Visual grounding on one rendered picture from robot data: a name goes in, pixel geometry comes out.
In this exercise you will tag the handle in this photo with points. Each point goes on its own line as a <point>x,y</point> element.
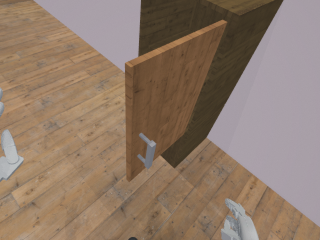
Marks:
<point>151,146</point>

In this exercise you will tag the left robot hand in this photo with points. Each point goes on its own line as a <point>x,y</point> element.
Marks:
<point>12,161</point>

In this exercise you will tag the cupboard door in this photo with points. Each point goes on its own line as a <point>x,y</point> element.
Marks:
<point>161,91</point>

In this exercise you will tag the right robot hand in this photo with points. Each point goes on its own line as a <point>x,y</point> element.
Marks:
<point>243,227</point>

